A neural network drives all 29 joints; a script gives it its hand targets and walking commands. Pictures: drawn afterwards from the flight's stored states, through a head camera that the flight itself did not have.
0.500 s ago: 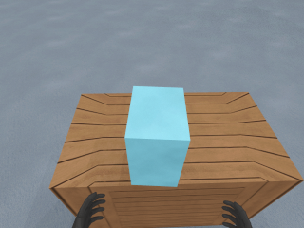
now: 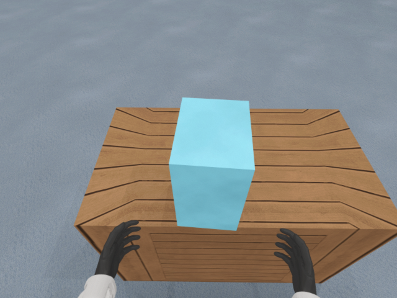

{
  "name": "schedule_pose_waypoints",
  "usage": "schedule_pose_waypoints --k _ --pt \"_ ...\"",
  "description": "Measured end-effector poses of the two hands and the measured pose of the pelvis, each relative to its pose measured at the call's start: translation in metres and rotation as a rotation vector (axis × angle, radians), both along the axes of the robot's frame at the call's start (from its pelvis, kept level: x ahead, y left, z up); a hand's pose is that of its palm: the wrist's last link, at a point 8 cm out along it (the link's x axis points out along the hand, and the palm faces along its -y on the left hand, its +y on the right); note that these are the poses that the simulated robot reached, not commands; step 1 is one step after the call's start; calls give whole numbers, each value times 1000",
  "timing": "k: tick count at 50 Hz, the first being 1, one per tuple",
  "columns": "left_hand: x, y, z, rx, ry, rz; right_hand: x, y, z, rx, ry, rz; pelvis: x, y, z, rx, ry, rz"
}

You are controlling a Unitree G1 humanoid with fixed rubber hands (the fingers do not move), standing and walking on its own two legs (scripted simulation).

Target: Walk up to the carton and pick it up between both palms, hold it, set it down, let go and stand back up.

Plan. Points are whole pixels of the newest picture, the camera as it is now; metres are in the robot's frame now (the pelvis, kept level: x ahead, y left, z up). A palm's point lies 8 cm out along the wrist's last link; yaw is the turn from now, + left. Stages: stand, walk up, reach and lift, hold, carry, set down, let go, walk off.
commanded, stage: reach and lift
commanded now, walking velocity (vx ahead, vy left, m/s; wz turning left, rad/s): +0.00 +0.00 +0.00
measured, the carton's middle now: (210, 167) +0.44 +0.01 -0.03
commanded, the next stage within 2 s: none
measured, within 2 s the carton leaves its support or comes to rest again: neither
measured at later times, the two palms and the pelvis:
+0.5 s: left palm (122, 219) +0.27 +0.19 +0.00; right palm (299, 228) +0.27 -0.17 +0.00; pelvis +0.01 +0.01 +0.00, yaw +0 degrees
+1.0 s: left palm (134, 169) +0.35 +0.17 +0.07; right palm (305, 188) +0.32 -0.17 +0.07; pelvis -0.01 +0.00 +0.01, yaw +0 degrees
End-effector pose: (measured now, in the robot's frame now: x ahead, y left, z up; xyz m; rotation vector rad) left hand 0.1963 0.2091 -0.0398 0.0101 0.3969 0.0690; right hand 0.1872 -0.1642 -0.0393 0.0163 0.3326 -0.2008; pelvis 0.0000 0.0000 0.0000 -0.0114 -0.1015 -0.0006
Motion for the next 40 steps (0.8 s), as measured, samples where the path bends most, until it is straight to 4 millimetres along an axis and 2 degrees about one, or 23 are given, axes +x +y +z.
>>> schedule_pose_waypoints --k 4,13,25,34,40 --pt "18 -3 11 -13 -77 -12 13 5 7 -2 -42 -7 -1 3 -1 -6 9 1" --pt "53 -20 12 -25 -49 -55 43 12 11 9 -39 -19 2 10 -1 -16 28 -5" --pt "76 -16 44 -10 -63 -18 82 -2 43 13 -126 -28 11 7 3 -21 45 1" --pt "98 -28 72 -20 -68 -52 97 -1 71 30 -140 -18 4 -2 7 -8 40 11" --pt "119 -35 82 -25 -44 -58 105 -1 83 18 -115 -20 -5 -5 9 -2 52 6"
